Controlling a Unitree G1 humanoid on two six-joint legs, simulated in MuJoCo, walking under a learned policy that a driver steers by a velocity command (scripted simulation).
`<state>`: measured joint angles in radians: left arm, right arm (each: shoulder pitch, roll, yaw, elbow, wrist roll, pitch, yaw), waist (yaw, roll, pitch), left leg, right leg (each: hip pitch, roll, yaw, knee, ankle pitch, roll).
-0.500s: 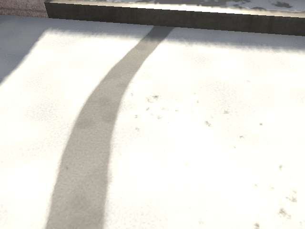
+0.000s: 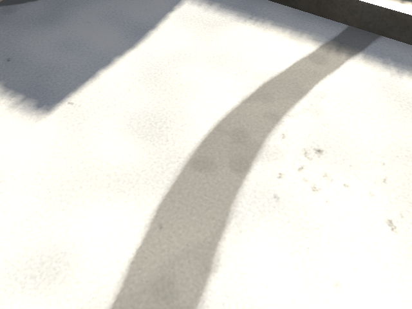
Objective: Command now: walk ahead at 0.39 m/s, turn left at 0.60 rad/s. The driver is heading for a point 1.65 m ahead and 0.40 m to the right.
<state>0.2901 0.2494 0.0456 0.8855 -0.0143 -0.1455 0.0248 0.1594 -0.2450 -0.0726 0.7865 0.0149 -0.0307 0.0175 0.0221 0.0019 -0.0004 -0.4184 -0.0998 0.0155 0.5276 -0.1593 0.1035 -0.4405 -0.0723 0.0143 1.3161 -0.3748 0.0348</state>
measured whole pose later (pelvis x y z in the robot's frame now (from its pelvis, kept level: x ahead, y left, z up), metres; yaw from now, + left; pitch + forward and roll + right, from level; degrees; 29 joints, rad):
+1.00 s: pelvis +0.17 -0.05 +0.00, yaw -8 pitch +2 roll +0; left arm 0.14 0.28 0.08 0.60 -0.02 0.06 -0.02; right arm 0.17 -0.27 -0.09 0.70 0.01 0.02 -0.05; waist -0.02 0.01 0.01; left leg -0.26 0.11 0.10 0.55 -0.32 -0.04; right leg -0.39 -0.01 -0.03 0.68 -0.32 0.03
